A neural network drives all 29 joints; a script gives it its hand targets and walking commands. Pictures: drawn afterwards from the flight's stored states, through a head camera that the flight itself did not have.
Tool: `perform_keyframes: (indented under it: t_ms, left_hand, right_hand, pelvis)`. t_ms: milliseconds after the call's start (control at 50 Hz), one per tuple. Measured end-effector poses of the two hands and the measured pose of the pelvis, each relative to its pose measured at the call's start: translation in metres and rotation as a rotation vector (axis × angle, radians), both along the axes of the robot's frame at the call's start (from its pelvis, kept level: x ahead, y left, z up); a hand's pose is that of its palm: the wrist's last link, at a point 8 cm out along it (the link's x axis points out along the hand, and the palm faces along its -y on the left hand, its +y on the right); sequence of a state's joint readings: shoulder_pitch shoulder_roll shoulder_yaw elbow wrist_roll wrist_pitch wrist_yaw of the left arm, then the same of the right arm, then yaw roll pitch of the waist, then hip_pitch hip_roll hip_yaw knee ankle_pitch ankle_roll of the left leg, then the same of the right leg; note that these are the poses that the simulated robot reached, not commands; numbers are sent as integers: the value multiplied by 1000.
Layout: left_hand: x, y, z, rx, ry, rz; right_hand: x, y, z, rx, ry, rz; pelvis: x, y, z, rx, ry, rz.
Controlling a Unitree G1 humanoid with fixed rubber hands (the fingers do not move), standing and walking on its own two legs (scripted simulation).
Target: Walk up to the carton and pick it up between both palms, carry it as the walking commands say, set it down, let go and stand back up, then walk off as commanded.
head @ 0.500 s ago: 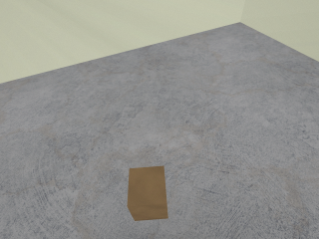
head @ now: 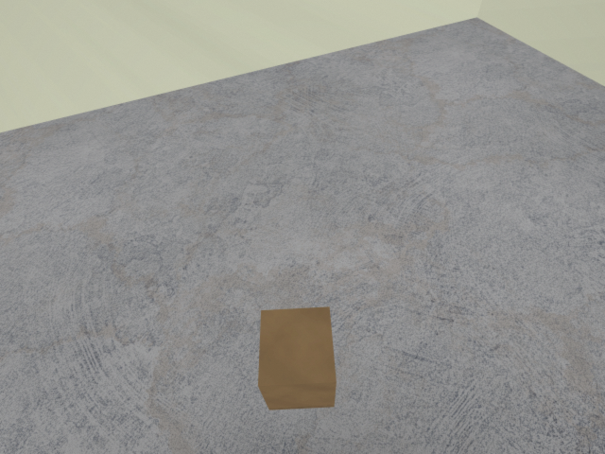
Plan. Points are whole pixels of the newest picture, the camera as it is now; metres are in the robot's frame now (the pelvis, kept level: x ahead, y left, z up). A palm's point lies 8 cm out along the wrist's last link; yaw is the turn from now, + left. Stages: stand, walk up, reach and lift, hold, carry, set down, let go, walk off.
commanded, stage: walk up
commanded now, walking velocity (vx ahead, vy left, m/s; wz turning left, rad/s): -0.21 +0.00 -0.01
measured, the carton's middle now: (298, 359) +0.47 +0.06 -0.63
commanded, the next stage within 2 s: none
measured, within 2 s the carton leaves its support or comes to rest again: neither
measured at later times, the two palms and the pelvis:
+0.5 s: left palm out of the picture -0.04 +0.22 -0.10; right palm out of the picture +0.00 -0.28 -0.13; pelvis -0.07 -0.04 +0.02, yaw +0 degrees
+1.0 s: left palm out of the picture -0.03 +0.22 -0.12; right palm out of the picture -0.02 -0.27 -0.10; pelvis -0.07 -0.02 +0.02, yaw -1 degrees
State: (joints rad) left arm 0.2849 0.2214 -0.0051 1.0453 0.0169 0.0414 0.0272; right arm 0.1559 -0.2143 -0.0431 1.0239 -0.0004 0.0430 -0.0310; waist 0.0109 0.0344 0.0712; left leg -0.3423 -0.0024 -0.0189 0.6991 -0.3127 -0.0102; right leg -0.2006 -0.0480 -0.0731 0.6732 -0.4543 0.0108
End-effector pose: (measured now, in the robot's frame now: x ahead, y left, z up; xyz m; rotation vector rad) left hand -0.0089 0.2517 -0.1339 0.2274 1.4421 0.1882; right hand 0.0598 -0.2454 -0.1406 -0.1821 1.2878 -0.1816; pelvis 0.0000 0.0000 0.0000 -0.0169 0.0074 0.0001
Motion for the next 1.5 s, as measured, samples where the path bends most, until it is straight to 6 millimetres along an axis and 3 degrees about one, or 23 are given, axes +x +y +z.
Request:
perform_keyframes:
  t_ms: [160, 340, 420, 540, 780, 1060, 1200, 1280, 1360, 1420, 1500]
  left_hand:
    - [-3, -10, -5, -50, 5, -8]
    - [-34, -26, 8, 15, -15, -14]
    - [-37, -33, 24, 43, -65, -21]
    - [-26, -36, 37, 54, -143, -37]
    - [-25, -33, 14, -37, -159, -39]
    - [-23, -26, 16, -41, -174, -37]
    - [-58, -1, 26, -4, -82, 6]
    - [-61, 23, 30, 11, -51, 23]
    - [-43, 51, 23, 4, -38, 29]
    - [-25, 73, 7, -17, -27, 27]
    - [14, 87, 4, -47, -33, 1]
  right_hand:
    - [-19, -10, 22, -61, -9, 7]
    - [-54, -26, 0, 6, 12, 0]
    - [-63, -30, 1, 44, 9, -5]
    - [-63, -32, 9, 67, -29, -9]
    - [-73, -29, 31, -24, -73, -14]
    - [-75, -22, 35, -27, -81, -12]
    - [-56, 3, 32, 35, -68, 13]
    - [-40, 28, 27, 63, -56, 27]
    - [-18, 57, 22, 60, -45, 35]
    - [-1, 79, 16, 36, -51, 40]
    - [-3, 91, 28, -5, -25, 16]
  pelvis:
    - [-22, -1, 9, 6, -3, 0]
    - [-55, -27, 5, 44, -28, -4]
    - [-65, -37, 12, 56, -46, -7]
    - [-69, -41, 21, 55, -16, -9]
    - [-73, -24, 19, 5, -12, -18]
    - [-72, -17, 22, 0, -17, -16]
    - [-56, 1, 26, 17, -25, 3]
    - [-40, 22, 26, 17, -38, 14]
    - [-18, 51, 20, 2, -18, 20]
    - [-1, 76, 9, -7, -16, 22]
    - [19, 94, 15, -12, -13, 8]
